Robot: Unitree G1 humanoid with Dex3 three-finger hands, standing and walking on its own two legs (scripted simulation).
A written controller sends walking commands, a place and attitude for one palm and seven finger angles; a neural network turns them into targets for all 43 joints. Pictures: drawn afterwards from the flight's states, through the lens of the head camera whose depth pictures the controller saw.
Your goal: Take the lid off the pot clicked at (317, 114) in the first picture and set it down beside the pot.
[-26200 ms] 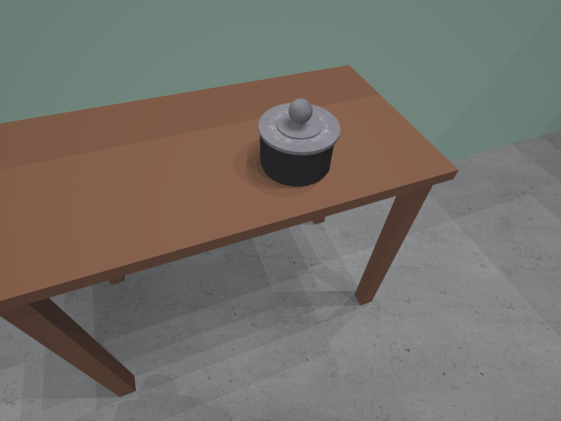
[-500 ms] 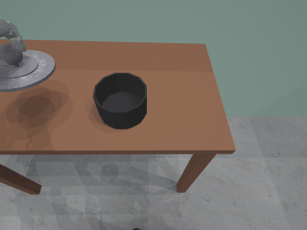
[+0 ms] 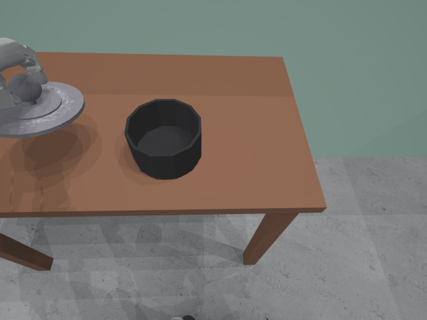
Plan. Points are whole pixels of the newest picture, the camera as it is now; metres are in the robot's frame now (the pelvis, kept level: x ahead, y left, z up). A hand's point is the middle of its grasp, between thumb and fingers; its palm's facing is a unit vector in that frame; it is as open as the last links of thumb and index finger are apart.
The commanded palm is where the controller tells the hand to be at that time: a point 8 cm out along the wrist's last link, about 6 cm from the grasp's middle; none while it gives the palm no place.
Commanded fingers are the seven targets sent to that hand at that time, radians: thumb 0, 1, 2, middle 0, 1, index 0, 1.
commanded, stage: lower the lid onto the table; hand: left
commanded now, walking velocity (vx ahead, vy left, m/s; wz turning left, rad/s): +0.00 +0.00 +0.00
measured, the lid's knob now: (25, 88) +0.49 +0.33 +0.14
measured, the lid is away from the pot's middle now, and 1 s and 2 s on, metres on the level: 0.23 0.24 0.24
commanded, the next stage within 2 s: none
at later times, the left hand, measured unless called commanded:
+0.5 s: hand (17, 110) +0.45 +0.34 +0.13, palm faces -0.46 -0.15 -0.88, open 8.2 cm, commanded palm +0.47 +0.34 +0.20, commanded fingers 0.00 0.66 1.05 -1.17 -1.16 -0.67 -0.97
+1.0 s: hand (25, 123) +0.44 +0.34 +0.10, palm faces -0.48 -0.15 -0.86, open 8.2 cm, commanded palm +0.48 +0.34 +0.17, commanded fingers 0.00 0.66 1.05 -1.17 -1.16 -0.67 -0.97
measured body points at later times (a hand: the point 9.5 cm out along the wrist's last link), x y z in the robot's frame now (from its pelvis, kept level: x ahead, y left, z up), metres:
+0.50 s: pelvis +0.00 +0.00 +0.00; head +0.08 +0.01 +0.44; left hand +0.47 +0.34 +0.18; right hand +0.05 -0.29 -0.12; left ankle +0.03 +0.07 -0.74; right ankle -0.03 -0.14 -0.74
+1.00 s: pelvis +0.00 +0.00 -0.01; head +0.08 +0.02 +0.43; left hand +0.46 +0.34 +0.15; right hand +0.03 -0.28 -0.12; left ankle +0.03 +0.07 -0.74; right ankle -0.03 -0.14 -0.74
